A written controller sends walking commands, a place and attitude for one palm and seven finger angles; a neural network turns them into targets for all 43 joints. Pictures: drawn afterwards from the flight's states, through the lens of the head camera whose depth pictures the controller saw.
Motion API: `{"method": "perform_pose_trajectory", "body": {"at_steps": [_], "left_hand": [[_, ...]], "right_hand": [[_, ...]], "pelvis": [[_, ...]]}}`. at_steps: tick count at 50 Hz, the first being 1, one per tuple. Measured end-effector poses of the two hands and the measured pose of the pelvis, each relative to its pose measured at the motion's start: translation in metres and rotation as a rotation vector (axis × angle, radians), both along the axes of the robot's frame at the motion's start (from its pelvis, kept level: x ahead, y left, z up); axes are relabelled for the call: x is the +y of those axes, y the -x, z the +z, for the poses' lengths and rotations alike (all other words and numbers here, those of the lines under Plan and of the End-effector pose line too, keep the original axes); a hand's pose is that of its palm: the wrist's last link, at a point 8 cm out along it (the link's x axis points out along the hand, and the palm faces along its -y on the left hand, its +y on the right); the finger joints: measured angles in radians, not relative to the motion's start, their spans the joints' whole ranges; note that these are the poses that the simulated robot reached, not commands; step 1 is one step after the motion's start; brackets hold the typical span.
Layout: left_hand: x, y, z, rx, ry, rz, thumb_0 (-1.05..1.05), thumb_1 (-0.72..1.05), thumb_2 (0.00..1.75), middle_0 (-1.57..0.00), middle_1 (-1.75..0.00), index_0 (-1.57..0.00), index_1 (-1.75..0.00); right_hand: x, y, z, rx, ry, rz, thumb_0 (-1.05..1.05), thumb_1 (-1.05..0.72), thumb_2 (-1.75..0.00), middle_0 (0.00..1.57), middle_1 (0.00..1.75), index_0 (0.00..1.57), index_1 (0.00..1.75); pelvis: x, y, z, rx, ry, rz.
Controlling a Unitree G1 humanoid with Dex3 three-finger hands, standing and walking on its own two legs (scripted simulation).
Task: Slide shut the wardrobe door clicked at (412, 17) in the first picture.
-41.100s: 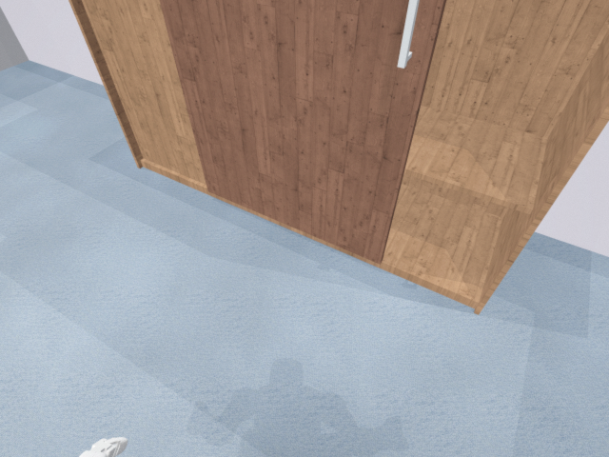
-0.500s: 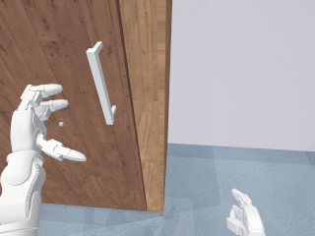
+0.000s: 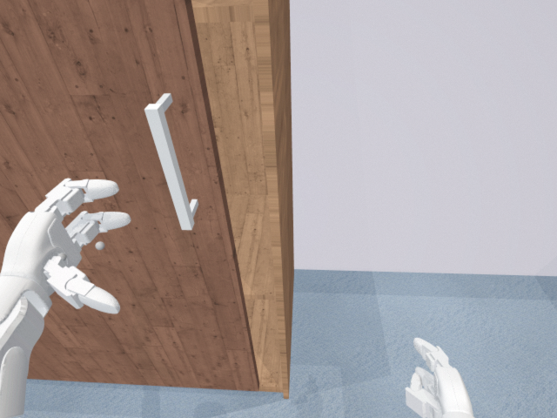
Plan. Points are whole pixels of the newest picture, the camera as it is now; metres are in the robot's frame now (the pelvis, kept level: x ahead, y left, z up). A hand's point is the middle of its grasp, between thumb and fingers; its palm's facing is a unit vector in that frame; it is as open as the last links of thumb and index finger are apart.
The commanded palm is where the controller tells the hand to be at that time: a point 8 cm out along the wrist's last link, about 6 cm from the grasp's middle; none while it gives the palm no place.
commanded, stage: draw the hand back to the body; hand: left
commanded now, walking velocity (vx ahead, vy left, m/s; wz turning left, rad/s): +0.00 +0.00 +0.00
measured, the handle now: (177, 166) +0.41 +0.20 +0.20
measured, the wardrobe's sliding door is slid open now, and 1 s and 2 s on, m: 0.08 0.08 0.08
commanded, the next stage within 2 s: step back with the hand held close in 1.26 s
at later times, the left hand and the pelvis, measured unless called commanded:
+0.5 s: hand (78, 283) +0.21 +0.26 +0.17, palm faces +0.48 -0.83 -0.30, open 12.6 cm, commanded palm +0.16 +0.30 +0.18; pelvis +0.00 +0.00 +0.00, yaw +0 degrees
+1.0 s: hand (81, 295) +0.20 +0.26 +0.16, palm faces +0.45 -0.82 -0.36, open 7.9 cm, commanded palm +0.15 +0.29 +0.17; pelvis +0.01 +0.00 +0.00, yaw -1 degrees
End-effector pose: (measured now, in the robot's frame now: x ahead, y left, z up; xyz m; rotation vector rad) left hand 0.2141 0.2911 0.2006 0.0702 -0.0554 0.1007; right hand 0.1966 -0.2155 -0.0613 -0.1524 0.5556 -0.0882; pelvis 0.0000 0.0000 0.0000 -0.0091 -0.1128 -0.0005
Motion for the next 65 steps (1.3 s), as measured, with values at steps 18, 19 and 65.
{"method": "perform_pose_trajectory", "body": {"at_steps": [18, 19, 65], "left_hand": [[0.007, 0.046, -0.013, -0.134, -0.248, 0.352, -0.02, -0.33, 0.31, -0.24, -1.01, -0.25, -1.02], [0.008, 0.047, -0.014, -0.139, -0.259, 0.363, -0.02, -0.3, 0.32, -0.24, -1.0, -0.25, -1.0], [-0.012, 0.066, -0.024, -0.101, -0.361, 0.342, 0.01, 0.88, 0.9, -0.21, -0.3, -0.21, -0.3]], "right_hand": [[-0.006, 0.021, -0.009, 0.035, 0.045, 0.054, 0.01, -0.91, -0.9, 0.2, 0.3, 0.2, 0.3], [-0.006, 0.025, -0.012, 0.057, 0.042, 0.054, 0.01, -0.91, -0.9, 0.2, 0.3, 0.2, 0.3], [-0.023, 0.033, -0.022, 0.129, 0.013, -0.004, 0.01, -0.91, -0.9, 0.2, 0.3, 0.2, 0.3]], "pelvis": [[-0.005, 0.019, -0.002, 0.0, 0.015, 0.009], [-0.005, 0.018, -0.002, 0.002, 0.014, 0.007], [-0.014, 0.003, 0.003, -0.02, -0.004, -0.018]]}}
